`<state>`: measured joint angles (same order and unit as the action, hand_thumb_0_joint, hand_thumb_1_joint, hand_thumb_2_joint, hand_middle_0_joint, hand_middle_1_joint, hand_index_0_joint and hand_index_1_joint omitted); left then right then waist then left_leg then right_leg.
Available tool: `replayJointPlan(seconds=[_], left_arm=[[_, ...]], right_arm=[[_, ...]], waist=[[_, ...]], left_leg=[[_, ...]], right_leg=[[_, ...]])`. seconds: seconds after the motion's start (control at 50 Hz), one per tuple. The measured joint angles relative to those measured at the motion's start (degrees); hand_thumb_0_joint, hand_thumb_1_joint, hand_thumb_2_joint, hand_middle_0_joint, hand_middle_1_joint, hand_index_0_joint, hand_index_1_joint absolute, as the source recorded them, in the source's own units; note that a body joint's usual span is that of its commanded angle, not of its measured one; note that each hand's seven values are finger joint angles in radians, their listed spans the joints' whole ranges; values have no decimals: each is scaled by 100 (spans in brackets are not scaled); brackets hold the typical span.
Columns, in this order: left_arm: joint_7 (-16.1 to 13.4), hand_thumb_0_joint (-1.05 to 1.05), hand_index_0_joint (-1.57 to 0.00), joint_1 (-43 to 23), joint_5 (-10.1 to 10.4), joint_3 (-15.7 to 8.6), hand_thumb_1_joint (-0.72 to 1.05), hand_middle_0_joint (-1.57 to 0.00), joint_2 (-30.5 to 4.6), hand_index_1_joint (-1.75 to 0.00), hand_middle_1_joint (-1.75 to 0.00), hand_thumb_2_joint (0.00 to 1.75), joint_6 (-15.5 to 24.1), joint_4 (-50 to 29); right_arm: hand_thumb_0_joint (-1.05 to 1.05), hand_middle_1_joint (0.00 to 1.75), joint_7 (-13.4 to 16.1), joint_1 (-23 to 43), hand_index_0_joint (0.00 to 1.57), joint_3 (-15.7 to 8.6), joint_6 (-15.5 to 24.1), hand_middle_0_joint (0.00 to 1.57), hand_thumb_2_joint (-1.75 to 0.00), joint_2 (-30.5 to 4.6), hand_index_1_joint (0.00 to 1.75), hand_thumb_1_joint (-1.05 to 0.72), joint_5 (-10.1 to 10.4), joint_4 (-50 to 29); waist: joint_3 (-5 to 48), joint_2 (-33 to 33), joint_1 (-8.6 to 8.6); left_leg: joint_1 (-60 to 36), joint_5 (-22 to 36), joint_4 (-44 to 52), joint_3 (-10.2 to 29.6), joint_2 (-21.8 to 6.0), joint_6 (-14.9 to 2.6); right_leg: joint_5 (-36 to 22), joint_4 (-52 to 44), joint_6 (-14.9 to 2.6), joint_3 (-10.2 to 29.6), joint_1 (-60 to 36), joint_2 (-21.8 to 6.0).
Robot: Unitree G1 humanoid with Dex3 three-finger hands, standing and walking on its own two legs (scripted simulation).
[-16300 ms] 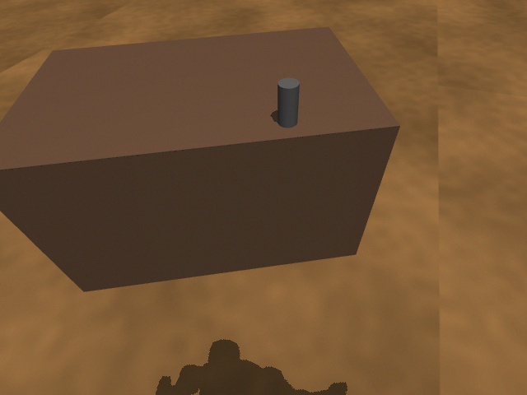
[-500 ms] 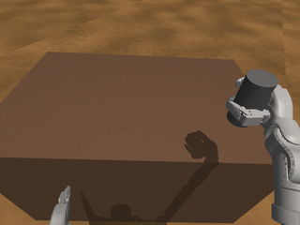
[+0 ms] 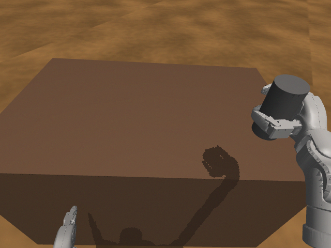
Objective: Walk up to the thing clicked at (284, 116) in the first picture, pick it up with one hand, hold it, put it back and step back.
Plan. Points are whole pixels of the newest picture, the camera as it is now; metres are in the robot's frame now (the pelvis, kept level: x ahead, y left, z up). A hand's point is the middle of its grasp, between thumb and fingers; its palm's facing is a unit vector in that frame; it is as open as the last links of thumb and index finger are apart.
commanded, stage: hold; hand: right
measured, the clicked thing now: (276, 109) +0.33 -0.18 +0.24
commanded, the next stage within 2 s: crouch in 1.76 s
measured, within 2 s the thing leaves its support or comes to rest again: neither
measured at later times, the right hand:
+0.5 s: hand (272, 114) +0.33 -0.17 +0.23, palm faces +0.11 +0.99 -0.03, open 8.3 cm
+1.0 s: hand (272, 120) +0.32 -0.17 +0.22, palm faces +0.13 +0.99 -0.03, open 8.3 cm
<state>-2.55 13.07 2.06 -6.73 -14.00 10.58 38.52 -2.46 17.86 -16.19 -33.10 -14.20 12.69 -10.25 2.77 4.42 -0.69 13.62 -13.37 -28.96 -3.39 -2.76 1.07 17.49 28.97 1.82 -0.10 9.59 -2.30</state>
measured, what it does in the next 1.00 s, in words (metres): stands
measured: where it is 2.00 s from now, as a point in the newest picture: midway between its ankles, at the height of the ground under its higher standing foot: outside the picture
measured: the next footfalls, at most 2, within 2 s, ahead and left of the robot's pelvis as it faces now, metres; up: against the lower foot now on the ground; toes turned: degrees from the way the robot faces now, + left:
none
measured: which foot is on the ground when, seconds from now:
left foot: down 0.00-1.00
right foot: down 0.00-1.00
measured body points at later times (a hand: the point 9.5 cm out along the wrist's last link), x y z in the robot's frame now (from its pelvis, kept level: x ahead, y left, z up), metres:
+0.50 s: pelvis +0.00 +0.00 +0.00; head -0.04 +0.03 +0.45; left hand +0.17 +0.27 -0.08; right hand +0.31 -0.22 +0.23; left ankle +0.02 +0.13 -0.74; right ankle -0.02 -0.14 -0.74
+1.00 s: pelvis +0.00 +0.00 +0.00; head -0.03 +0.03 +0.45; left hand +0.17 +0.26 -0.08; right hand +0.31 -0.23 +0.22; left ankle +0.02 +0.13 -0.74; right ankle -0.02 -0.14 -0.74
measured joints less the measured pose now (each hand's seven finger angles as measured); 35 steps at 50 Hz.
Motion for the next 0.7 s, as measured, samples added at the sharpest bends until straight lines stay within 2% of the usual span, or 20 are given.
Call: replayJointPlan(seconds=[0.2, 0.7], left_arm=[[-65, -1, -5, -13, -17, 54, -53, -5, 32, -6, -5, 5, 65, -51], [-53, -1, -5, 21, -14, 16, -53, -5, 19, -6, -5, 5, 79, -52]], right_arm=[[1, 114, 31, -44, 81, -8, -53, 79, -114, 9, 115, 20, -8, -14], [1, 113, 60, -120, 81, 55, -80, 79, -114, 60, 114, 21, -18, -124]], waist=[[-15, -13, -5], [-15, -24, 6]], left_leg=[[-4, -13, -45, -19, -10, -3], [8, -7, -49, -3, -10, 3]], right_leg=[[-2, 33, -1, 23, 0, 8], [8, 55, -5, 10, 14, 10]])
